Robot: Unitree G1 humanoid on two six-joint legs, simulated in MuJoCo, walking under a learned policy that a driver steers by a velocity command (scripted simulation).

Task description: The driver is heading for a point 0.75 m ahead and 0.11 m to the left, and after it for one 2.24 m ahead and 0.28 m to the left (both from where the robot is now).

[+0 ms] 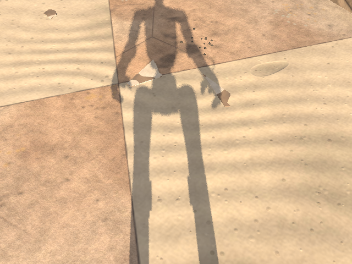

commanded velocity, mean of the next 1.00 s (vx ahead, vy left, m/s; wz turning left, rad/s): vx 0.39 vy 0.00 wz -0.03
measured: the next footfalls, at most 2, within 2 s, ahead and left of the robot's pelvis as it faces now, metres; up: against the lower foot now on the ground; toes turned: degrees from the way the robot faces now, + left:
right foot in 0.02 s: +0.03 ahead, -0.13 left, +0.00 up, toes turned +1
left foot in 0.40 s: +0.18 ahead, +0.13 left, +0.00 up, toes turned +0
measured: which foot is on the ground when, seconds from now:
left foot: down 0.00-0.04, up 0.06-0.38, down 0.40-0.96, up 0.98-1.00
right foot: up 0.00-0.00, down 0.02-0.40, up 0.42-0.92, down 0.94-1.00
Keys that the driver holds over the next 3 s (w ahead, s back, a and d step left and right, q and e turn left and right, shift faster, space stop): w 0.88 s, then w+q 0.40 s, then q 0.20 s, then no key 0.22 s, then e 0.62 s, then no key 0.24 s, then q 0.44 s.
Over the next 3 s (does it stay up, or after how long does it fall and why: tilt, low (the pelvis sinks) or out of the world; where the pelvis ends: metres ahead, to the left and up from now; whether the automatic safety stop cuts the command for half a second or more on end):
stays up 0.75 0.02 0.00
